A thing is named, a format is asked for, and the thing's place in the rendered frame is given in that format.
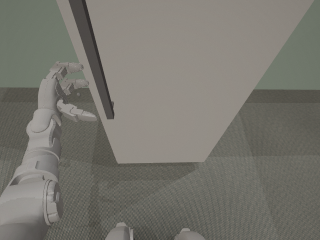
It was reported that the robot left hand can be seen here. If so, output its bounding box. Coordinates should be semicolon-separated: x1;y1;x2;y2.
38;61;98;122

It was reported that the left robot shin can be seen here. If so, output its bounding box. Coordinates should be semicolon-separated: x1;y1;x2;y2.
116;222;127;227

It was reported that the right robot shin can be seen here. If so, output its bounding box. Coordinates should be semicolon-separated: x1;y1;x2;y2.
180;228;190;233

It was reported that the robot left forearm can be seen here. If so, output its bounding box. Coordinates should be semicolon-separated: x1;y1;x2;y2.
0;108;62;203

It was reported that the left robot upper arm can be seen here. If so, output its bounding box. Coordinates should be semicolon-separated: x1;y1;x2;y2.
0;179;64;240

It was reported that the robot shin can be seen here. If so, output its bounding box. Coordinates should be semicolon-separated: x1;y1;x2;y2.
180;228;190;233
116;222;127;227

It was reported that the fridge door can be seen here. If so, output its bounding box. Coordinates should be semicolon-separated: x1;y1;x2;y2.
57;0;314;164

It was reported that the handle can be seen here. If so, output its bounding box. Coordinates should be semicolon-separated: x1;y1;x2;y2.
68;0;115;120

